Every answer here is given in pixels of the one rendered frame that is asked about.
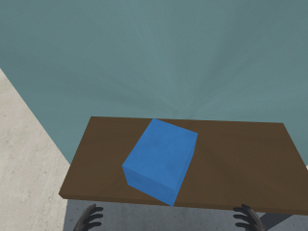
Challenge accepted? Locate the table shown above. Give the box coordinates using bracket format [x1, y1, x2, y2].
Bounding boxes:
[58, 116, 308, 231]

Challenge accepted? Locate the robot left hand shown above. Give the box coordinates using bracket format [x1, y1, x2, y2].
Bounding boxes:
[73, 203, 104, 231]

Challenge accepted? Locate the carton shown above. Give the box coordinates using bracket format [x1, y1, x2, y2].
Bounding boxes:
[122, 118, 198, 207]

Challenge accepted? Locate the robot right hand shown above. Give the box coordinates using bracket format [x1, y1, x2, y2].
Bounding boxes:
[233, 204, 268, 231]

